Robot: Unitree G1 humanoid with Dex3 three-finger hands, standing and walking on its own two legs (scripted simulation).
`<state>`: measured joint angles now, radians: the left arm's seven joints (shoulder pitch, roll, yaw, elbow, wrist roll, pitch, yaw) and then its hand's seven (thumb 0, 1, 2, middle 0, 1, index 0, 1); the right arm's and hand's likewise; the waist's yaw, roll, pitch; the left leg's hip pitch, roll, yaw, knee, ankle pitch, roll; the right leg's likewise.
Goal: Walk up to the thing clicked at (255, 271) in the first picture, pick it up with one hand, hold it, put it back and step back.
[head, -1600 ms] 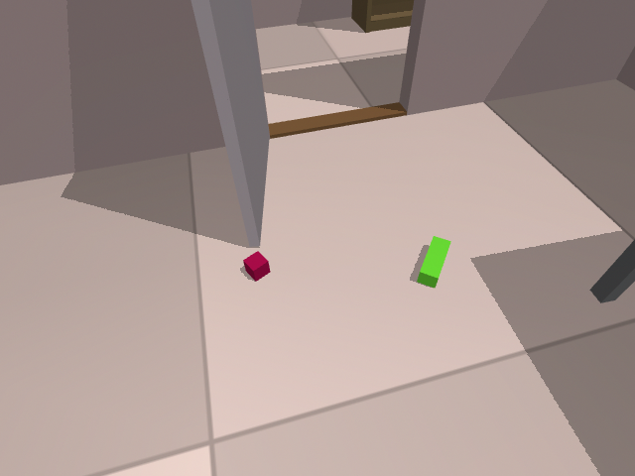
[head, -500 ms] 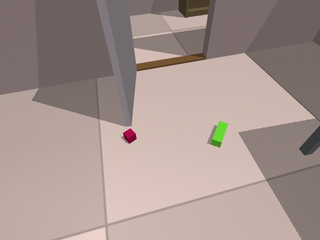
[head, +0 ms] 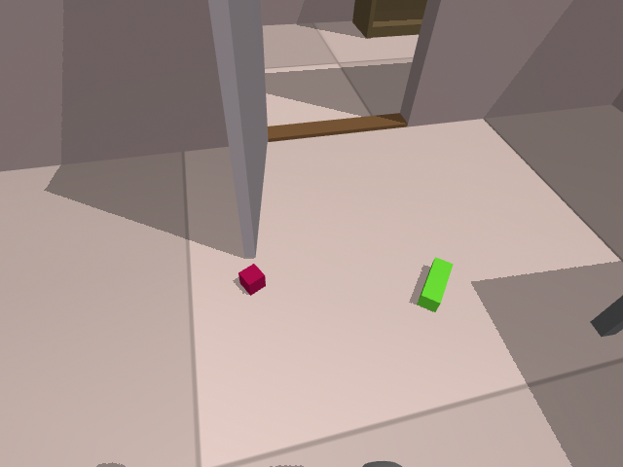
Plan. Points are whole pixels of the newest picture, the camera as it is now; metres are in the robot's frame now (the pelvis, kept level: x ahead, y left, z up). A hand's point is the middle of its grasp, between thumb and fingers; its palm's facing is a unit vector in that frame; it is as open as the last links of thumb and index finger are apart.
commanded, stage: walk up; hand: left
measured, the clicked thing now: (252, 279) +0.89 +0.19 -0.74
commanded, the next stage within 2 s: none
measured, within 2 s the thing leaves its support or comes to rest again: neither
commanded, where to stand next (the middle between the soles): +0.50 -0.05 m, yaw +0 degrees
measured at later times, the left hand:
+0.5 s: hand (169, 393) +0.26 +0.22 -0.13, palm faces -0.03 -0.93 -0.36, open 7.3 cm
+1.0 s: hand (191, 288) +0.46 +0.23 -0.14, palm faces -0.08 -0.92 -0.39, open 7.4 cm
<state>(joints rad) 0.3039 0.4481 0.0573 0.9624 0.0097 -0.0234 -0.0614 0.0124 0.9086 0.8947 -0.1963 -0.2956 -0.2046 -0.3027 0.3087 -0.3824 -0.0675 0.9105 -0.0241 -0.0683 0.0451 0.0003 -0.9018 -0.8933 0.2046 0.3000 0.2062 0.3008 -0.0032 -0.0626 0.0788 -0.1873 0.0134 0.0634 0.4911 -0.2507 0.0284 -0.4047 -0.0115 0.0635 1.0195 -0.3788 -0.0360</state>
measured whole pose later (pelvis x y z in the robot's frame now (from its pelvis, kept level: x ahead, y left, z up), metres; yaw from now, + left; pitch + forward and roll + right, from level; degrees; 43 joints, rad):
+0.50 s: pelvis +0.20 -0.04 +0.00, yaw -1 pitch -2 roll -1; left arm 0.31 0.38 0.04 0.81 0.01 -0.07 -0.06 0.01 0.90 0.89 -0.20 -0.30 -0.21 -0.30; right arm 0.29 -0.42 -0.06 0.83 -0.01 -0.04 0.06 0.00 -0.90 -0.89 0.20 0.30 0.20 0.30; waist 0.02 0.05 0.08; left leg -0.46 0.07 0.01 0.89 -0.35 0.01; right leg -0.20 -0.02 -0.05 0.51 -0.27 -0.03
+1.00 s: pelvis +0.37 -0.05 -0.02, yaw -1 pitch -3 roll +1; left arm 0.27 0.43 0.05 0.83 0.01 -0.05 -0.05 0.01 0.91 0.89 -0.20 -0.30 -0.21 -0.30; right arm 0.39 -0.42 -0.03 0.81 0.00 -0.05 0.02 0.00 -0.90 -0.89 0.21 0.30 0.21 0.30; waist -0.03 -0.01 0.10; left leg -0.20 0.06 0.06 0.64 -0.39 -0.02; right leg -0.39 -0.05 -0.03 0.60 -0.17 -0.04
